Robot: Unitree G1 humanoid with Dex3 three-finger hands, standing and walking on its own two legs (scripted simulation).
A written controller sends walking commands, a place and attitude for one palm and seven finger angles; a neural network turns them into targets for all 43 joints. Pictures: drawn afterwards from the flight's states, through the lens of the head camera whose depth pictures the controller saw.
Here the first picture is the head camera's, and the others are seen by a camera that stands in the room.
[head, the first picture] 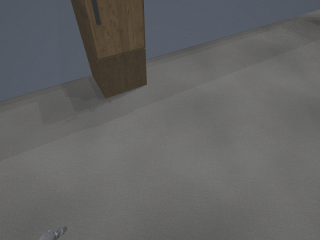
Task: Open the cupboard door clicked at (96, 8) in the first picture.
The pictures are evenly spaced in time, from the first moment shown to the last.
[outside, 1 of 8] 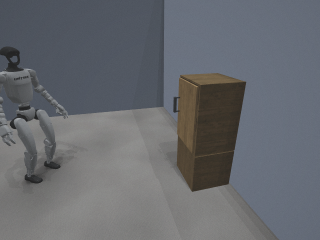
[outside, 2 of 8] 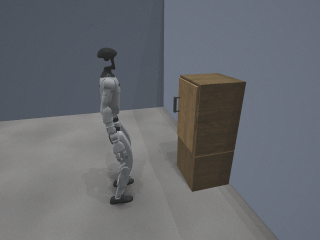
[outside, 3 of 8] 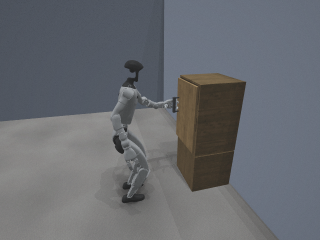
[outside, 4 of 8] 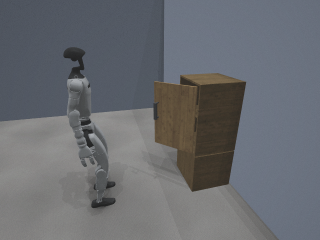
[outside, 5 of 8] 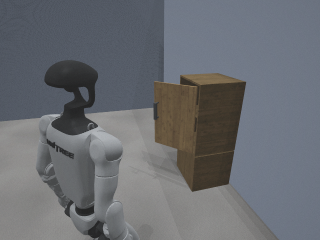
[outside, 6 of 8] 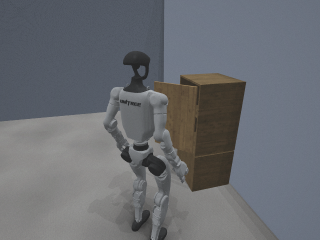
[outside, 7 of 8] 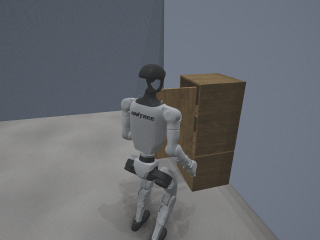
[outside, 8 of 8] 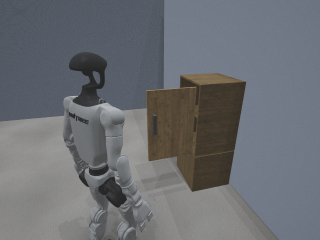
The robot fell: no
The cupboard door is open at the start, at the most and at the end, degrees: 0 94 92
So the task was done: yes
